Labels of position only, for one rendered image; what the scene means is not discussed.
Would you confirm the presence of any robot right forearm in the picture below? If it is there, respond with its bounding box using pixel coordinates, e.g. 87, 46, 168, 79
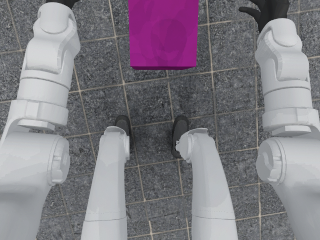
255, 18, 320, 141

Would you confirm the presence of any robot right upper arm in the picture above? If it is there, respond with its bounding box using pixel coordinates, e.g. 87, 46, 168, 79
255, 137, 320, 240

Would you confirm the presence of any carton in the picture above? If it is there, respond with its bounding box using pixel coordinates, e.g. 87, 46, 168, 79
128, 0, 199, 70

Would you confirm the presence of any right robot thigh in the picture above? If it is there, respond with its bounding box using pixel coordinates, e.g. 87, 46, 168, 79
183, 133, 238, 240

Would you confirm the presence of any robot left forearm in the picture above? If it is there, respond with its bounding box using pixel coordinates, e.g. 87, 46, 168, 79
0, 2, 81, 149

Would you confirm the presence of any robot right hand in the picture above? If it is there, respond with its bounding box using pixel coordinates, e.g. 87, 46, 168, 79
238, 0, 290, 33

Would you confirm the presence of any robot left upper arm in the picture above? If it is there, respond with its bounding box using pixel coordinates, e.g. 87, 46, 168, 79
0, 131, 70, 240

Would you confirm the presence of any right robot shin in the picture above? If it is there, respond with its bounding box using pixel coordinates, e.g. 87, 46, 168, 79
175, 128, 215, 158

